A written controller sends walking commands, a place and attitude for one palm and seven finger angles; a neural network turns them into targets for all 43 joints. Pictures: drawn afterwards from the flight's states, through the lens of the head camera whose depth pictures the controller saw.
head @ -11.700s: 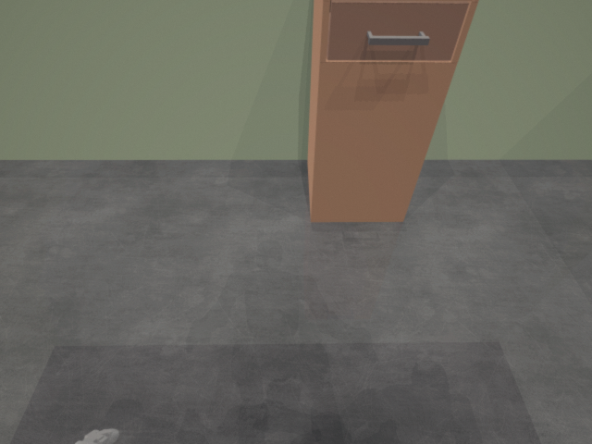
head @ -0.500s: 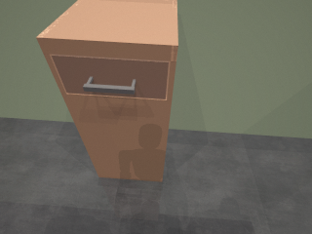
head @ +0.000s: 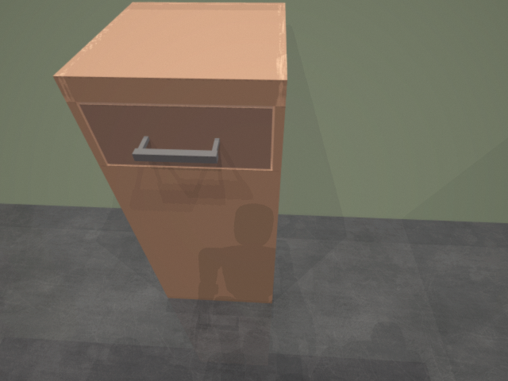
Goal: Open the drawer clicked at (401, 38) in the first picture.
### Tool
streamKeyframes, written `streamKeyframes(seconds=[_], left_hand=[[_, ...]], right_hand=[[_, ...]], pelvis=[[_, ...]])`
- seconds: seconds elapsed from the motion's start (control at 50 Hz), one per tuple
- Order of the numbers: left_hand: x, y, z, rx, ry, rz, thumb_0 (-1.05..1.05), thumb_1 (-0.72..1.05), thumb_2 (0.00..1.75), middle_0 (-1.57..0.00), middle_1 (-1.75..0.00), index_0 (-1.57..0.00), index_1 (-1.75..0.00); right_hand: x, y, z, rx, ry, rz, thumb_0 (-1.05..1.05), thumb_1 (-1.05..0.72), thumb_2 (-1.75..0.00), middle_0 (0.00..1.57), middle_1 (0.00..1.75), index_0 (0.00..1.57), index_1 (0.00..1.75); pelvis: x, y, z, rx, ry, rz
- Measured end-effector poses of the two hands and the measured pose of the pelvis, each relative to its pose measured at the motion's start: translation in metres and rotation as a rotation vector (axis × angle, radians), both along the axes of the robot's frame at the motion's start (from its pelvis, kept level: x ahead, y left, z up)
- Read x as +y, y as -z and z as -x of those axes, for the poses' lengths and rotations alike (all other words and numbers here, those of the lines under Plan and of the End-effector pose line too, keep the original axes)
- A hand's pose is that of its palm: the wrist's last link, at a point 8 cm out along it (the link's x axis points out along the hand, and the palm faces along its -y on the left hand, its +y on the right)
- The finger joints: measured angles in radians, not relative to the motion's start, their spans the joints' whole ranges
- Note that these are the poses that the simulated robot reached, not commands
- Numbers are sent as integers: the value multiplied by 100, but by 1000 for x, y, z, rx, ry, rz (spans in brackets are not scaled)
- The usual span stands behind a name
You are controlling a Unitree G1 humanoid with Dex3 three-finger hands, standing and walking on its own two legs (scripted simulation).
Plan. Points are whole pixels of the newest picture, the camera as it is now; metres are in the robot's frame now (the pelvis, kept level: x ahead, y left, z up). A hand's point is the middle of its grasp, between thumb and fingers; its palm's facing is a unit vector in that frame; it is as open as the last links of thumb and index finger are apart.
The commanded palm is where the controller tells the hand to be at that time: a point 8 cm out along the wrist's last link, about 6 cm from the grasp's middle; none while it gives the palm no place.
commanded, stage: come to a stop and stand still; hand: left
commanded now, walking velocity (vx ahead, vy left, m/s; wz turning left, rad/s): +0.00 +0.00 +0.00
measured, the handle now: (178, 149) +0.54 +0.19 +0.07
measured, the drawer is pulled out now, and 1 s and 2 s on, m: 0.00 0.00 0.00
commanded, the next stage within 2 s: look again from close up in 0.72 s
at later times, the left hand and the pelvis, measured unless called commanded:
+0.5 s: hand out of the picture -0.01 +0.14 -0.17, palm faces +0.02 -0.99 -0.15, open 7.3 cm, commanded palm none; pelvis +0.01 -0.01 +0.00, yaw +0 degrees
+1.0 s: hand out of the picture -0.01 +0.13 -0.18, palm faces +0.04 -0.99 -0.15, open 7.3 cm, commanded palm none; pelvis +0.02 -0.02 +0.00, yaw +0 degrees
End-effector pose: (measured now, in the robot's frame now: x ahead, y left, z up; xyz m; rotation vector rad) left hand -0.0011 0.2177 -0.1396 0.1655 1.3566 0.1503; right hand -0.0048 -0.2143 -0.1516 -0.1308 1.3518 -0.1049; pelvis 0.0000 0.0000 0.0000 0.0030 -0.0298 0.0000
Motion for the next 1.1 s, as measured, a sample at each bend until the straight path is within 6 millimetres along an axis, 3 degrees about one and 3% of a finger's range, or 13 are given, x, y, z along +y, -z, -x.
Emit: streamKeyframes(seconds=[0.3, 0.56, 1.1], left_hand=[[-16, 4, 5, 59, -15, 32, 1, 92, 90, -20, -30, -20, -30], [-32, 7, 10, 79, -28, 58, 1, 92, 90, -20, -30, -20, -30], [-41, 6, 9, 72, -39, 54, 1, 92, 90, -19, -30, -20, -30]], right_hand=[[-1, -2, 10, 80, 14, 1, 0, -91, -90, 20, 30, 20, 29], [-3, -3, 3, 78, 19, -1, 0, -91, -90, 20, 30, 20, 29], [-9, -4, 6, 92, 23, -6, 0, -91, -90, 20, 30, 20, 29]], pelvis=[[-7, -1, -9, 3, -1, 0], [-14, -2, -14, 5, -1, 1], [-24, -2, -16, 7, -6, -1]])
